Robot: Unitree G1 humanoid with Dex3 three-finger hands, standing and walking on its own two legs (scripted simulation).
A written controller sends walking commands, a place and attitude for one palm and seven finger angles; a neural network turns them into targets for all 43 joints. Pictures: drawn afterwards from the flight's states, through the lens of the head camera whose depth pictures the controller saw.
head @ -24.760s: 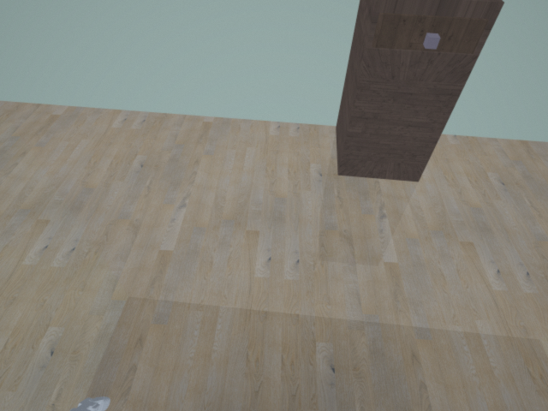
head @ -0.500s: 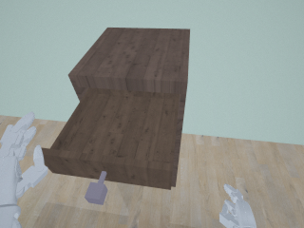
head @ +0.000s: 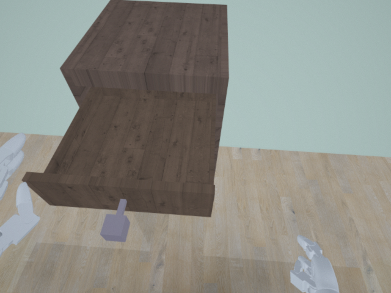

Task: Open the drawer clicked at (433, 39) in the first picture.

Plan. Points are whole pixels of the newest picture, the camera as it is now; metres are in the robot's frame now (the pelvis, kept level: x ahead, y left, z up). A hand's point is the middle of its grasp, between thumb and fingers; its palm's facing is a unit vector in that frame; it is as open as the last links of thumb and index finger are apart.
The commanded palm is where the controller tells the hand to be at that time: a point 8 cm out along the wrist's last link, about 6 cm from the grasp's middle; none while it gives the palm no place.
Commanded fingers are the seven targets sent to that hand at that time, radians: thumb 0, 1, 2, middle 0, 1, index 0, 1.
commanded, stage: step back with the hand held close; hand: left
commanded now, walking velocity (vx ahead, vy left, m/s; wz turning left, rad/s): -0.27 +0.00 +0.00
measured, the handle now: (118, 218) +0.27 +0.17 -0.01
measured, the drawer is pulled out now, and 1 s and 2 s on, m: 0.30 0.30 0.30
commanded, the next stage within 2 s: stop stepping back and stand still in 0.76 s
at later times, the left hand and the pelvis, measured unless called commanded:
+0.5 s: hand out of the picture +0.11 +0.23 +0.17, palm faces +0.40 -0.80 -0.44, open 7.4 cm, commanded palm +0.05 +0.26 +0.18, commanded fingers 0.00 0.90 0.90 -0.20 -0.30 -0.20 -0.30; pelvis -0.08 -0.01 -0.01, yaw +0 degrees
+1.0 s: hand out of the picture -0.02 +0.20 +0.17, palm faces +0.37 -0.80 -0.48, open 7.4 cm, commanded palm -0.08 +0.24 +0.18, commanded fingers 0.00 0.90 0.90 -0.20 -0.30 -0.20 -0.30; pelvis -0.21 -0.04 -0.01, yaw +0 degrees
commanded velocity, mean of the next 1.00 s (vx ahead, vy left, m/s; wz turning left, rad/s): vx -0.24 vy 0.00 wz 0.00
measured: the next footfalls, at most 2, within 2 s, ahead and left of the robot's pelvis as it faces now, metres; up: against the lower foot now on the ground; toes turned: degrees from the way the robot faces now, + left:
right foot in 0.54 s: -0.05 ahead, -0.13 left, +0.00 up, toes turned -3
left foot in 0.84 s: -0.13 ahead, +0.12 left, +0.00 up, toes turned +3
